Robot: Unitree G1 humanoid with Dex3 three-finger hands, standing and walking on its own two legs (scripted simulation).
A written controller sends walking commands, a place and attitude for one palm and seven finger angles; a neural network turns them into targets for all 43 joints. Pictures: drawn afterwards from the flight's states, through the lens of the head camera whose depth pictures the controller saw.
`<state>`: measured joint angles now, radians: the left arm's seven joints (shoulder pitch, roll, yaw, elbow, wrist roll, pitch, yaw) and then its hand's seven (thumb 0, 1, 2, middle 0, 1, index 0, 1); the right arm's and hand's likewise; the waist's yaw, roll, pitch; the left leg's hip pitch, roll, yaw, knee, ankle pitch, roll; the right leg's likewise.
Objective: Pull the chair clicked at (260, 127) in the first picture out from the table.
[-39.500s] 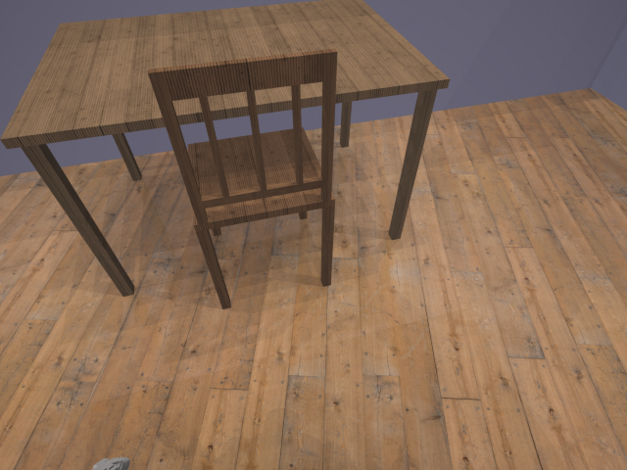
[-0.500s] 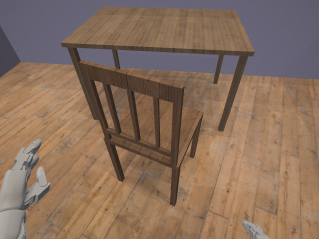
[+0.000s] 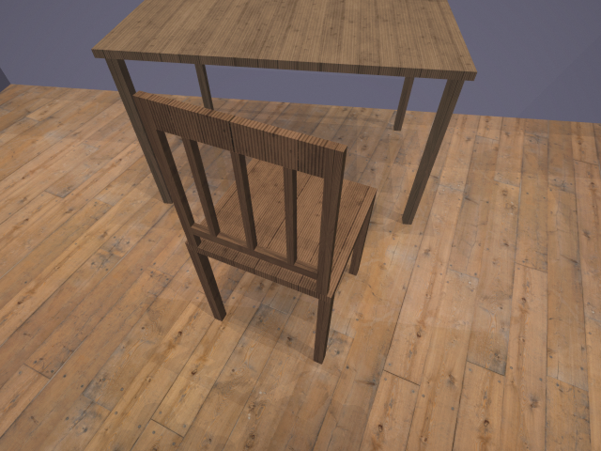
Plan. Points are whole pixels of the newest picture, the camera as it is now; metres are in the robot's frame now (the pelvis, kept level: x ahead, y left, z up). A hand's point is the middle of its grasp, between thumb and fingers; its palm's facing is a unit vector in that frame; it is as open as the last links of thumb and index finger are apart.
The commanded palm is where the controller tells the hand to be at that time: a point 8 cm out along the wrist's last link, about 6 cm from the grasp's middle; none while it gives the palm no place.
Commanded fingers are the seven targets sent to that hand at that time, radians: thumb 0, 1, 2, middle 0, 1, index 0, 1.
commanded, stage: let the arm hang, fingers relaxed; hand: left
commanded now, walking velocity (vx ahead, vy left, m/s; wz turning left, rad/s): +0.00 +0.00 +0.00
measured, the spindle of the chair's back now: (245, 205) +0.59 +0.15 -0.08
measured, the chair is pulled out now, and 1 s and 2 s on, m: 0.46 0.46 0.46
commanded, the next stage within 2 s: look to check the result in 0.52 s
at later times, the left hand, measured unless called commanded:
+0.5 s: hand out of the picture -0.02 +0.15 -0.18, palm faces +0.01 -0.99 -0.15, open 7.3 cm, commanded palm none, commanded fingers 0.00 0.90 0.90 -0.20 -0.30 -0.20 -0.30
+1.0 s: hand out of the picture -0.01 +0.15 -0.18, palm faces +0.00 -0.99 -0.17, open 7.3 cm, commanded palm none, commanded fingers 0.00 0.90 0.90 -0.20 -0.30 -0.20 -0.30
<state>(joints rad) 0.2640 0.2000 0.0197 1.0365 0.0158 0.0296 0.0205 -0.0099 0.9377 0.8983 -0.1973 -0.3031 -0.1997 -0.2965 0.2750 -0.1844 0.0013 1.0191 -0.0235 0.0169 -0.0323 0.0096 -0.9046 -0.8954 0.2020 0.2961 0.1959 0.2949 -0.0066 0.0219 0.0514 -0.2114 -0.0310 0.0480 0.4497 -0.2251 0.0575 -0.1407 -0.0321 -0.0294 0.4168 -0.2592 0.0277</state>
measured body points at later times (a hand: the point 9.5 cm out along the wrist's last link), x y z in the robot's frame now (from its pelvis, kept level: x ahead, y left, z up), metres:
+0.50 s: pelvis -0.01 -0.01 +0.00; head -0.01 +0.00 +0.45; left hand -0.02 +0.20 -0.16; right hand -0.02 -0.23 -0.16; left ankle +0.01 +0.08 -0.74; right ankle -0.02 -0.14 -0.74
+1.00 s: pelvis -0.01 -0.01 +0.00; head +0.00 -0.01 +0.45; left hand -0.01 +0.20 -0.16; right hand -0.02 -0.23 -0.16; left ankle +0.01 +0.08 -0.74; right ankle -0.02 -0.14 -0.74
